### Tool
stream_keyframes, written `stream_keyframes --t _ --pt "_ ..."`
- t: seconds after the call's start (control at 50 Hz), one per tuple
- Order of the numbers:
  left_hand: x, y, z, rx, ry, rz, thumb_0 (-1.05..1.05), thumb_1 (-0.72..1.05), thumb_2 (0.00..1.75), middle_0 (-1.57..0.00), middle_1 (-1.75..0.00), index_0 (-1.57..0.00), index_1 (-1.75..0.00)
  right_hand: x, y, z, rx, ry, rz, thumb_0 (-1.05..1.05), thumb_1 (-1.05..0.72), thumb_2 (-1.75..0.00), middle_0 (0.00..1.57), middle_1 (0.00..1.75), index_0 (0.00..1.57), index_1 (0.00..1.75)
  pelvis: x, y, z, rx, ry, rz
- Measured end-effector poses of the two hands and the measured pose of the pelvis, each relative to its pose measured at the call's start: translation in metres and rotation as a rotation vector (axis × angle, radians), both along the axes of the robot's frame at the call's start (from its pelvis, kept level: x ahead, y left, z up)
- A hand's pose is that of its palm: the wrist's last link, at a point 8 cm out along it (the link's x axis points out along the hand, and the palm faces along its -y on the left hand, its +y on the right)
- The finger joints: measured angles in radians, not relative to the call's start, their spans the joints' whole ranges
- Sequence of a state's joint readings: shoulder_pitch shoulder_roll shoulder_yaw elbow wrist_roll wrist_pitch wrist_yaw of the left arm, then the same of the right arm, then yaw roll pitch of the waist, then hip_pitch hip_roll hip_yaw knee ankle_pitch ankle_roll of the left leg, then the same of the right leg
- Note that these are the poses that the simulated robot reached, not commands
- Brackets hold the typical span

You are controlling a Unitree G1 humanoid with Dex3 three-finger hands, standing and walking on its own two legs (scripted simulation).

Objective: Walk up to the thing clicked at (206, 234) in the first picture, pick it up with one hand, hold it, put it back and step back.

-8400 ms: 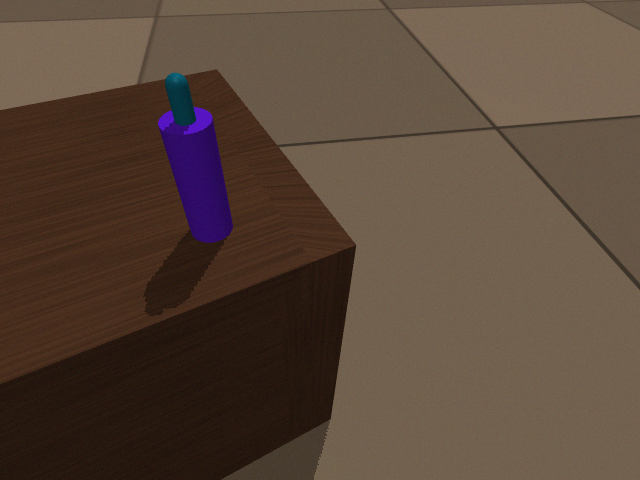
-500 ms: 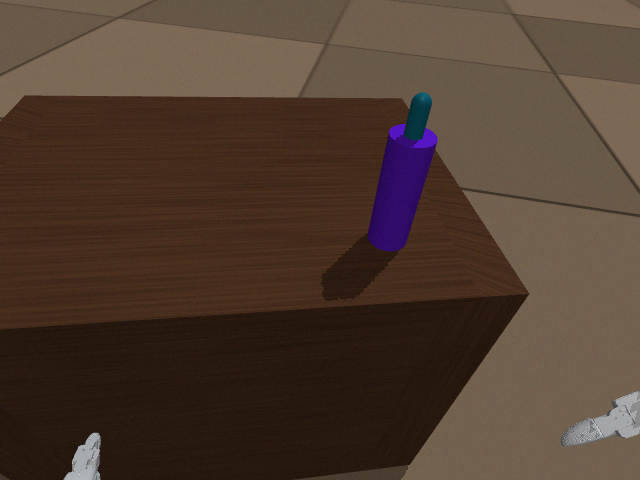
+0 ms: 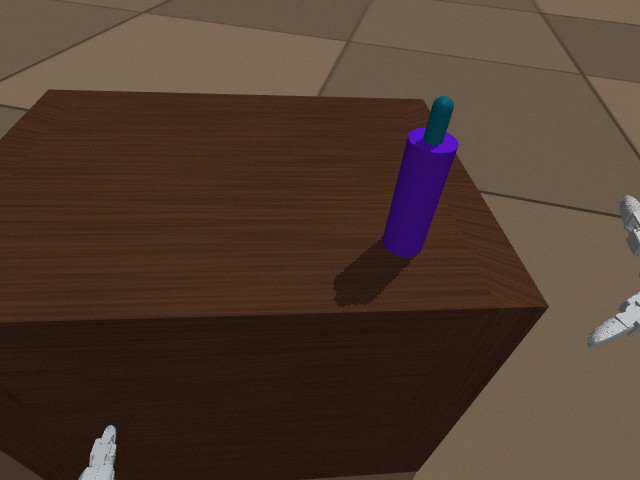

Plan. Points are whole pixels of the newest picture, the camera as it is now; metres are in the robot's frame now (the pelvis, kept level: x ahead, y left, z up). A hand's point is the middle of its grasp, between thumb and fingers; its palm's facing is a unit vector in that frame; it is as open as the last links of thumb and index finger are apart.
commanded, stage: go down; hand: right
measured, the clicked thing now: (420, 181) +0.50 -0.15 +0.15
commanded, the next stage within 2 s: none
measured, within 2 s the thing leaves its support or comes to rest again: neither
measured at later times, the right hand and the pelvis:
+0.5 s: hand (613, 231) +0.35 -0.32 +0.20, palm faces +0.11 +0.99 -0.06, open 17.5 cm; pelvis +0.00 +0.00 +0.00, yaw +0 degrees
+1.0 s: hand (606, 206) +0.39 -0.34 +0.20, palm faces +0.07 +1.00 +0.00, open 17.7 cm; pelvis -0.01 +0.00 -0.01, yaw +1 degrees
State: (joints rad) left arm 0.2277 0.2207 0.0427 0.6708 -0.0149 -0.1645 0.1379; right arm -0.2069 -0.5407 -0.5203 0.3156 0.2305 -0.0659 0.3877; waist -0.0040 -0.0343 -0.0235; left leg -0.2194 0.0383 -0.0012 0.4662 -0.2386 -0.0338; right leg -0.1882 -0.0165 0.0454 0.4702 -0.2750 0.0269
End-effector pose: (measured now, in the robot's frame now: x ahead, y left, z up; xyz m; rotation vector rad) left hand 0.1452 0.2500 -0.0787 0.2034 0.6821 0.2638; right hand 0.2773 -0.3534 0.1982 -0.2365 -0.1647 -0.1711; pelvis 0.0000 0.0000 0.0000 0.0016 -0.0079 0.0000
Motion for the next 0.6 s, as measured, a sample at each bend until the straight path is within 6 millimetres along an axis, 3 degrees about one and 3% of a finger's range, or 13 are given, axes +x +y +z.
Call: stream_keyframes --t 0.16,0.4,0.6 --pt "-0.004 0.013 0.005 0.049 0.001 0.012 -0.01 -0.55 0.05 -0.05 -0.04 -0.04 -0.05 0.014 -0.009 -0.004 0.058 0.036 0.025 -0.02 0.55 -0.01 0.07 0.04 0.06 0.05 0.003 -0.004 -0.001 0.004 0.009 0.013" --pt "0.003 0.006 0.01 0.06 -0.044 -0.019 -0.01 -0.55 0.06 -0.05 -0.05 -0.04 -0.05 0.031 -0.018 -0.003 0.145 0.074 0.042 -0.02 0.52 -0.01 0.07 0.04 0.06 0.04 -0.001 -0.002 -0.003 0.008 0.022 0.003" --pt "-0.018 0.003 -0.002 0.055 0.005 -0.025 -0.01 -0.55 0.06 -0.05 -0.05 -0.05 -0.05 0.058 -0.023 0.004 0.217 0.137 0.072 -0.02 0.55 -0.02 0.06 0.04 0.06 0.05 -0.008 -0.001 -0.005 0.008 0.059 0.005"
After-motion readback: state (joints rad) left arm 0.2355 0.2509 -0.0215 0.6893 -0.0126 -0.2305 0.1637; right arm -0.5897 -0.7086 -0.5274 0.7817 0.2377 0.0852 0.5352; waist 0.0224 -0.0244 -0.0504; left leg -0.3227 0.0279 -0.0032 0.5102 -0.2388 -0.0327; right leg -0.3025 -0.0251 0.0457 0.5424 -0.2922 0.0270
